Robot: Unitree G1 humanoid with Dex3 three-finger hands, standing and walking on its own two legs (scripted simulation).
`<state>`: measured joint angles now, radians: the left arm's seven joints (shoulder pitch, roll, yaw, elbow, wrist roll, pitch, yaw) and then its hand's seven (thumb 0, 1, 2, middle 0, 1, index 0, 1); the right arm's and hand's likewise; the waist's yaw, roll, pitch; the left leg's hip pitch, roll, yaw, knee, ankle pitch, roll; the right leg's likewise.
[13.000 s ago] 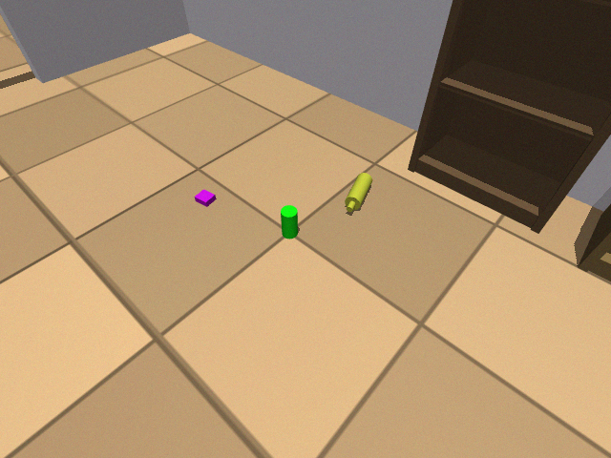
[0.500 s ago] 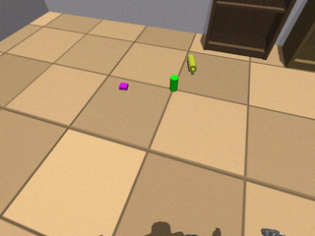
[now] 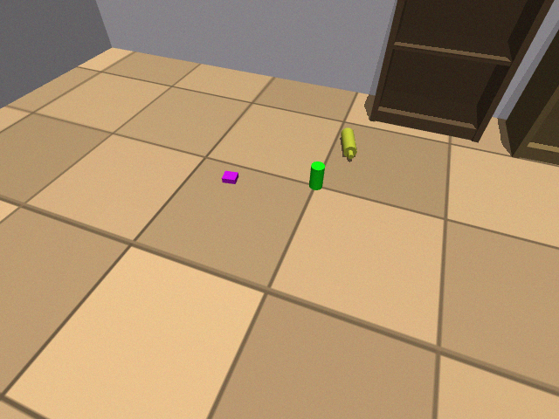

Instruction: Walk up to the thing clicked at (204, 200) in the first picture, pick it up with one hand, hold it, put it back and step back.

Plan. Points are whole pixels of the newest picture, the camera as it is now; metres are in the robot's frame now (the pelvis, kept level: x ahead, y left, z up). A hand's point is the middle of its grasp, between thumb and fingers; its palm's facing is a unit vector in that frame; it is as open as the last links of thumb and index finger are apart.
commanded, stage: stand
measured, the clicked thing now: (230, 177) +1.47 +0.22 -0.77
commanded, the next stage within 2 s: none
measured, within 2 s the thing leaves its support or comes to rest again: neither
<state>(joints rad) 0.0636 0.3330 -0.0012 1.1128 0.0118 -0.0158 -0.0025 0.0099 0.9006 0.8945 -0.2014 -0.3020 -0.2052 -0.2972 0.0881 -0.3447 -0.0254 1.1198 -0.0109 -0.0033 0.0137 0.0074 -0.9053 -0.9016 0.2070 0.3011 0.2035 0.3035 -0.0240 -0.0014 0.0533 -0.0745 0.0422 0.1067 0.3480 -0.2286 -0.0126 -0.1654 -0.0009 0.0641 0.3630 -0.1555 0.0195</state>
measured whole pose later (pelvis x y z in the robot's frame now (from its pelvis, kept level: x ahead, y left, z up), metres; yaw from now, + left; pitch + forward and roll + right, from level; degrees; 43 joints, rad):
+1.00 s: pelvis +0.01 +0.00 +0.00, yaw +2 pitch -1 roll +0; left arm 0.09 0.34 0.00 1.14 0.01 -0.02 0.00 0.01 0.90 0.89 -0.20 -0.30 -0.20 -0.30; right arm 0.10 -0.35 -0.01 1.13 -0.01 -0.01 0.01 0.01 -0.91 -0.90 0.21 0.30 0.20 0.30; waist -0.01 0.01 0.05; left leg -0.07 0.03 0.07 0.32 -0.22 -0.01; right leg -0.14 -0.01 0.03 0.32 -0.15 0.02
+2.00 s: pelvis +0.01 +0.00 +0.00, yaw +3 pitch -2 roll +0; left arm 0.11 0.34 -0.01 1.13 0.01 -0.01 0.00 0.01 0.90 0.89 -0.20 -0.30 -0.20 -0.30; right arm 0.12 -0.35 -0.01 1.13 -0.01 -0.01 0.01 0.01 -0.91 -0.90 0.21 0.30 0.20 0.30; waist 0.00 0.01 0.05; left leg -0.07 0.02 0.06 0.32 -0.21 0.00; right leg -0.14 -0.02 0.02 0.31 -0.15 0.03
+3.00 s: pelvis +0.01 +0.00 +0.00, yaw +3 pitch -2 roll +0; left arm 0.11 0.35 -0.01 1.13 0.01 -0.01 0.00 0.01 0.90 0.89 -0.20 -0.30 -0.20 -0.30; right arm 0.12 -0.35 -0.01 1.12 -0.01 0.00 0.01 0.01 -0.91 -0.90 0.21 0.30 0.20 0.30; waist 0.00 0.01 0.05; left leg -0.07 0.02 0.05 0.32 -0.22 -0.01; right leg -0.13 -0.02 0.01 0.31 -0.15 0.03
